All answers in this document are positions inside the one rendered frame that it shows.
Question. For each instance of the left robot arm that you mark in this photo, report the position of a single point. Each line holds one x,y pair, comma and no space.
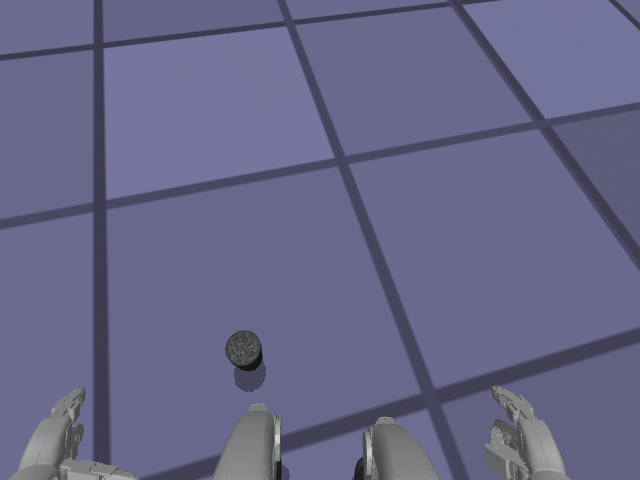
37,472

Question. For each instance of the left robot hand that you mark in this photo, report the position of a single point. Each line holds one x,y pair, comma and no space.
55,442

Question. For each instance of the right robot hand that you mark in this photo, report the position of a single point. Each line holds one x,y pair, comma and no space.
529,448

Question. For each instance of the cup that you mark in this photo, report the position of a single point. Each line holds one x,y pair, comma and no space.
243,349

